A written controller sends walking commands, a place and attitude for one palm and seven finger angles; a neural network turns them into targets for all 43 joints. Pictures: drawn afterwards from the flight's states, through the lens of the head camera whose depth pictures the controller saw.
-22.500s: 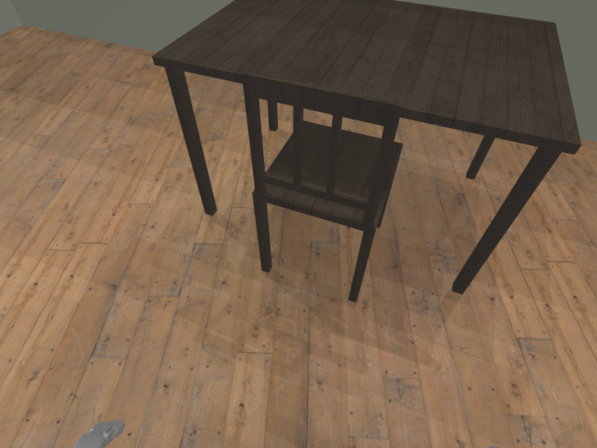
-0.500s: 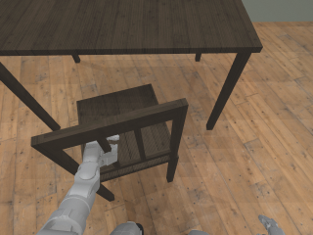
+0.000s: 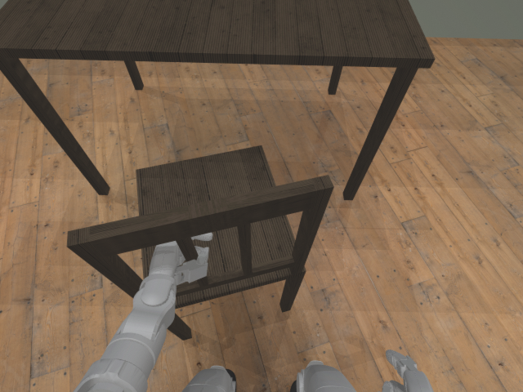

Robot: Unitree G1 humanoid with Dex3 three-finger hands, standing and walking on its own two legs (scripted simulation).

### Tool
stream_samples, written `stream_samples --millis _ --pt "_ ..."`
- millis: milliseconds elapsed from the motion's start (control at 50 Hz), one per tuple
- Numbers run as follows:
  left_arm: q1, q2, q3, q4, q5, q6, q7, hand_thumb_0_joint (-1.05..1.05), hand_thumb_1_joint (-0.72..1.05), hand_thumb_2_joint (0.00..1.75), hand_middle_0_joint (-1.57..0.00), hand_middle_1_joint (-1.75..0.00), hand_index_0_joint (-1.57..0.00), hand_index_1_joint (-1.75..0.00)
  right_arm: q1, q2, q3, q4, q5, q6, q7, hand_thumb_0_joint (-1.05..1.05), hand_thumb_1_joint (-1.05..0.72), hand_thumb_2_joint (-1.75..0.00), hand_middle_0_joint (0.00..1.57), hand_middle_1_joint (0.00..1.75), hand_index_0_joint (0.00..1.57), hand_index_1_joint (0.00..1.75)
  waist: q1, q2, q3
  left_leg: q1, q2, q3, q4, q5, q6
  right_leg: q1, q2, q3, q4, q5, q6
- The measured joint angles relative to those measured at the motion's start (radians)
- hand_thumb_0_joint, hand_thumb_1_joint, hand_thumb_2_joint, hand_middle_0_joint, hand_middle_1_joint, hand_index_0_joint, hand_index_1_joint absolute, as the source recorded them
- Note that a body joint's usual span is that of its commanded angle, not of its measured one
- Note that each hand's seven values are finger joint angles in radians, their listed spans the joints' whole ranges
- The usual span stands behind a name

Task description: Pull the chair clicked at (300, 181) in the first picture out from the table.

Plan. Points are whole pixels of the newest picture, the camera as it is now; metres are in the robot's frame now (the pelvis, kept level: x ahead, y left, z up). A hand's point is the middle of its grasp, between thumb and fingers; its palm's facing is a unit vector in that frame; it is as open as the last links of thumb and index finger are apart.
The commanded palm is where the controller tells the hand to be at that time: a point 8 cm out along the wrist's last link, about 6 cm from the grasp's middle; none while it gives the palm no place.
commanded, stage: step backward, pulling the chair out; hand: left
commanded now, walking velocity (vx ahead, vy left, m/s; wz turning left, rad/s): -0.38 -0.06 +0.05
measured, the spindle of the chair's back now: (194, 261) +0.33 +0.15 -0.11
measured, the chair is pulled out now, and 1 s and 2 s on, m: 0.36 0.59 0.60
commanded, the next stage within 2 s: stop walking, hand still on the chair in 0.56 s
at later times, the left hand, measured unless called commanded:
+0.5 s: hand (192, 342) +0.19 +0.12 -0.07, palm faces -0.03 -0.99 -0.13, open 5.3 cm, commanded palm +0.16 +0.18 -0.08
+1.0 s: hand out of the picture +0.09 +0.14 -0.07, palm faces -0.01 -0.99 -0.13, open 5.3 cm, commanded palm +0.07 +0.20 -0.06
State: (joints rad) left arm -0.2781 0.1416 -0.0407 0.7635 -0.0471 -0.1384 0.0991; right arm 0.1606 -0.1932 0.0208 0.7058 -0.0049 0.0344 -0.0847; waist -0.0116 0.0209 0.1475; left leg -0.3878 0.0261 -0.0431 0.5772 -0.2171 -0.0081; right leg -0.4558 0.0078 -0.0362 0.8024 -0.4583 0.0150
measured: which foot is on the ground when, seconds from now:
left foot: down 0.00-0.14, up 0.16-0.46, down 0.48-1.00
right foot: up 0.00-0.08, down 0.10-0.50, up 0.52-0.64, down 0.66-1.00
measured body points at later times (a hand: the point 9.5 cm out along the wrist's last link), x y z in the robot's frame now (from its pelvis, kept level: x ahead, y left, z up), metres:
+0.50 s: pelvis -0.13 +0.02 +0.00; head -0.06 +0.01 +0.44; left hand +0.19 +0.17 -0.06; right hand -0.01 -0.27 -0.12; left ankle -0.23 +0.16 -0.74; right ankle -0.01 -0.13 -0.73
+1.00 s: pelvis -0.20 +0.03 +0.00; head -0.16 +0.02 +0.45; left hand +0.08 +0.20 -0.05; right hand -0.09 -0.21 -0.13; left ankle -0.18 +0.17 -0.73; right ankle -0.13 -0.08 -0.73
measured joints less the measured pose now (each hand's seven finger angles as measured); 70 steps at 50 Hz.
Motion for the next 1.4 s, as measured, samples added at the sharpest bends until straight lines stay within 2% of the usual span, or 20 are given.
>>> stream_samples --millis 60,100,160,220,280,380,420,480,500,540,600,680,720,780,800,840,940,1060,1180,1400 --pt "-0.015 0.005 0.024 0.025 -0.013 -0.008 -0.005 0.03 0.67 0.81 -0.29 -1.25 -0.49 -1.45 -0.004 0.018 0.004 -0.002 0.002 -0.025 0.012 0.01 -0.9 -0.9 0.2 0.3 0.2 0.3 0.008 0.017 0.006 -0.019 0.015 0.0 -0.017 0.036 -0.013 0.073 0.014 -0.001 -0.11 0.047 -0.005" --pt "-0.022 0.015 0.038 0.036 -0.017 -0.018 -0.012 0.03 0.66 0.82 -0.31 -1.24 -0.49 -1.45 -0.006 0.022 0.006 -0.001 0.004 -0.036 0.013 0.01 -0.9 -0.9 0.2 0.3 0.2 0.3 0.012 0.024 0.006 -0.047 0.021 -0.001 0.0 0.045 -0.025 0.134 0.016 0.007 -0.237 0.149 -0.01" --pt "-0.034 0.007 0.071 0.06 -0.028 -0.037 -0.013 0.03 0.66 0.82 -0.33 -1.22 -0.49 -1.45 -0.029 0.002 0.0 0.014 0.015 -0.039 0.01 0.01 -0.9 -0.9 0.2 0.3 0.2 0.3 -0.011 0.087 0.045 -0.074 0.053 -0.038 0.042 0.002 -0.028 0.15 0.059 -0.024 -0.301 0.261 -0.041" --pt "-0.023 0.001 0.088 0.07 -0.021 -0.05 -0.005 0.03 0.66 0.82 -0.33 -1.2 -0.49 -1.45 -0.026 -0.014 -0.014 0.034 0.03 -0.032 0.004 0.01 -0.9 -0.9 0.2 0.3 0.2 0.3 -0.016 0.035 0.033 -0.141 -0.03 -0.044 0.311 -0.189 -0.032 0.11 0.014 0.0 -0.3 0.274 -0.048" --pt "-0.009 -0.018 0.091 0.079 -0.015 -0.053 0.004 0.04 0.67 0.81 -0.32 -1.2 -0.49 -1.45 -0.012 -0.053 -0.023 0.044 0.026 -0.03 0.0 0.01 -0.9 -0.9 0.2 0.3 0.2 0.3 -0.03 -0.004 0.008 -0.124 -0.071 -0.025 0.424 -0.224 -0.046 0.081 -0.036 0.016 -0.317 0.303 -0.04" --pt "-0.023 -0.047 0.056 0.099 0.003 -0.041 0.01 0.04 0.67 0.8 -0.29 -1.21 -0.49 -1.45 0.013 -0.112 -0.041 0.049 0.033 -0.032 -0.017 0.01 -0.9 -0.9 0.2 0.3 0.2 0.3 -0.05 -0.024 -0.033 0.023 -0.051 -0.011 0.29 -0.282 -0.046 0.037 -0.095 0.002 -0.332 0.343 -0.016" --pt "-0.045 -0.054 0.031 0.103 0.014 -0.03 0.008 0.04 0.68 0.79 -0.28 -1.22 -0.49 -1.45 0.021 -0.126 -0.044 0.045 0.033 -0.035 -0.025 0.01 -0.9 -0.9 0.2 0.3 0.2 0.3 -0.049 -0.034 -0.046 0.09 -0.033 0.005 0.167 -0.261 -0.042 0.012 -0.114 -0.004 -0.338 0.364 -0.004" --pt "-0.073 -0.065 -0.012 0.094 0.024 -0.019 -0.005 0.03 0.67 0.79 -0.28 -1.26 -0.49 -1.45 0.036 -0.146 -0.047 0.02 0.031 -0.033 -0.036 0.01 -0.9 -0.9 0.2 0.3 0.19 0.3 -0.053 -0.02 -0.064 0.21 0.012 0.045 -0.101 -0.123 -0.038 -0.039 -0.124 -0.019 -0.315 0.385 0.02" --pt "-0.081 -0.059 -0.027 0.087 0.026 -0.019 -0.009 0.02 0.67 0.79 -0.28 -1.27 -0.49 -1.45 0.031 -0.135 -0.052 0.018 0.03 -0.029 -0.04 0.01 -0.9 -0.9 0.2 0.3 0.19 0.3 -0.052 -0.034 -0.057 0.227 0.004 0.058 -0.141 -0.154 -0.047 -0.055 -0.136 -0.012 -0.294 0.385 0.026" --pt "-0.075 -0.039 -0.041 0.073 0.025 -0.011 -0.012 0.01 0.69 0.79 -0.26 -1.27 -0.49 -1.44 0.03 -0.092 -0.049 0.001 0.03 -0.01 -0.036 0.01 -0.91 -0.9 0.19 0.3 0.19 0.3 -0.036 -0.068 -0.038 0.235 -0.011 0.083 -0.129 -0.151 -0.041 -0.06 -0.123 0.016 -0.227 0.335 0.016" --pt "-0.024 -0.034 -0.035 0.054 0.009 -0.005 -0.023 0.03 0.7 0.78 -0.25 -1.25 -0.49 -1.44 0.06 -0.037 -0.036 -0.031 0.01 -0.01 -0.011 0.01 -0.9 -0.9 0.19 0.3 0.19 0.3 -0.039 -0.023 -0.037 0.231 0.034 0.083 -0.098 -0.145 -0.034 -0.025 -0.045 -0.02 -0.078 0.158 -0.002" --pt "-0.005 -0.04 -0.035 0.054 0.013 -0.019 -0.047 0.03 0.69 0.79 -0.27 -1.24 -0.49 -1.45 0.103 0.018 -0.015 -0.022 0.022 -0.014 0.033 0.01 -0.9 -0.9 0.2 0.3 0.2 0.3 -0.01 0.018 -0.022 0.172 0.065 0.075 0.047 -0.154 -0.04 0.152 0.006 -0.054 -0.281 0.266 -0.045" --pt "-0.009 -0.043 -0.021 0.039 0.011 -0.011 -0.047 0.03 0.69 0.8 -0.28 -1.23 -0.49 -1.45 0.078 0.025 -0.003 -0.007 0.03 -0.014 0.036 0.01 -0.9 -0.9 0.2 0.3 0.2 0.3 -0.008 0.042 0.012 0.117 0.072 0.05 0.159 -0.176 -0.034 0.162 0.023 -0.054 -0.295 0.244 -0.061" --pt "-0.012 -0.036 -0.006 0.02 0.009 -0.005 -0.049 0.04 0.69 0.81 -0.29 -1.23 -0.49 -1.45 0.051 0.023 0.004 -0.01 0.037 -0.025 0.02 0.0 -0.91 -0.9 0.2 0.3 0.2 0.3 -0.025 0.029 0.038 0.074 0.04 0.034 0.149 -0.246 -0.024 0.138 0.004 -0.044 -0.275 0.253 -0.056" --pt "-0.008 -0.033 -0.005 0.008 0.01 0.003 -0.048 0.04 0.69 0.81 -0.29 -1.23 -0.49 -1.45 0.046 0.018 0.008 -0.012 0.037 -0.026 0.014 0.0 -0.91 -0.9 0.2 0.3 0.2 0.3 -0.031 0.021 0.04 0.078 0.035 0.039 0.099 -0.225 -0.018 0.129 -0.004 -0.041 -0.265 0.255 -0.051" --pt "0.001 -0.028 -0.01 -0.01 0.01 0.018 -0.044 0.04 0.68 0.82 -0.29 -1.24 -0.49 -1.45 0.043 0.001 0.013 -0.014 0.034 -0.033 0.001 0.0 -0.91 -0.9 0.2 0.3 0.2 0.3 -0.038 0.01 0.037 0.1 0.032 0.049 0.008 -0.058 -0.016 0.115 -0.013 -0.037 -0.233 0.249 -0.041" --pt "0.036 -0.034 -0.02 0.019 -0.003 0.039 -0.029 0.05 0.69 0.82 -0.28 -1.23 -0.49 -1.45 0.07 -0.02 0.006 -0.017 0.037 -0.024 -0.003 0.01 -0.9 -0.9 0.2 0.3 0.2 0.3 -0.026 -0.004 -0.004 0.124 0.024 0.067 -0.011 -0.053 -0.014 0.12 -0.018 -0.015 -0.21 0.161 -0.018" --pt "0.107 -0.037 -0.028 0.023 -0.003 0.029 -0.027 0.06 0.7 0.83 -0.29 -1.22 -0.49 -1.45 0.102 -0.03 0.004 -0.004 0.039 -0.016 -0.001 0.01 -0.9 -0.9 0.2 0.3 0.2 0.3 -0.016 -0.004 -0.048 0.15 0.023 0.055 -0.031 -0.078 -0.004 0.168 -0.011 -0.02 -0.287 0.273 -0.039" --pt "0.167 -0.05 -0.031 0.02 -0.002 0.013 -0.021 0.07 0.7 0.84 -0.29 -1.22 -0.49 -1.45 0.1 -0.043 -0.002 0.01 0.034 -0.035 -0.011 0.01 -0.9 -0.9 0.2 0.3 0.2 0.3 -0.014 0.011 -0.086 0.185 0.027 0.061 -0.083 -0.04 -0.023 0.197 -0.002 -0.009 -0.33 0.274 -0.035" --pt "0.226 -0.056 -0.066 -0.038 0.015 0.002 -0.029 0.07 0.67 0.85 -0.29 -1.24 -0.49 -1.44 0.048 -0.025 0.003 -0.004 0.031 -0.042 -0.016 0.01 -0.9 -0.9 0.2 0.3 0.2 0.3 0.0 0.007 -0.088 0.222 0.01 0.083 -0.133 -0.039 -0.014 0.214 -0.018 0.012 -0.351 0.269 -0.02"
